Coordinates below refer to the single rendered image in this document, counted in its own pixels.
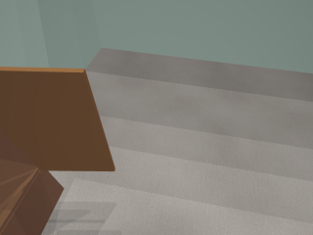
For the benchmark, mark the cupboard door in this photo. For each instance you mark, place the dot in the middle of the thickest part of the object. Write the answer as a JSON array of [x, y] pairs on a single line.
[[50, 114]]

